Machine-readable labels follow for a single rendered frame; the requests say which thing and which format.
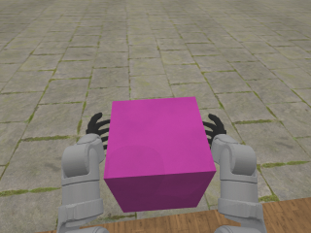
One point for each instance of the right robot hand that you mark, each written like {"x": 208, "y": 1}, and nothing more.
{"x": 219, "y": 128}

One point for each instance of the left robot hand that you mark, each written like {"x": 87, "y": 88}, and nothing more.
{"x": 92, "y": 127}

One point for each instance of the robot right forearm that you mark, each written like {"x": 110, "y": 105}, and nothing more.
{"x": 239, "y": 199}

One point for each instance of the carton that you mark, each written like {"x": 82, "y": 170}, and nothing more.
{"x": 158, "y": 156}

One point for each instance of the robot left forearm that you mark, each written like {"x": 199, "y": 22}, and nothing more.
{"x": 80, "y": 192}

